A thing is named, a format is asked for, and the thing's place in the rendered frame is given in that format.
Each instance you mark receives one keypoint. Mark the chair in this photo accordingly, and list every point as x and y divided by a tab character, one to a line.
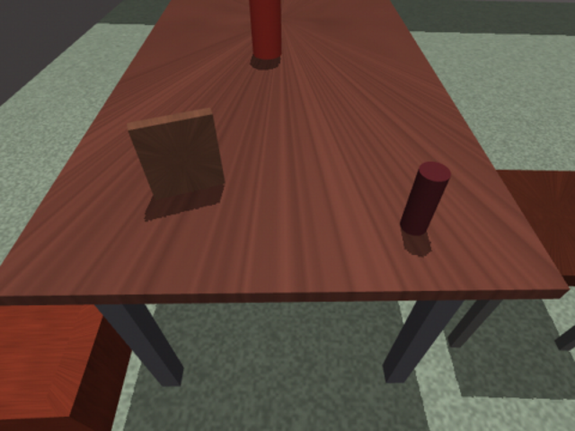
547	200

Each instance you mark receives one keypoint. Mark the table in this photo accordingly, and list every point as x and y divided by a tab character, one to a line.
320	148

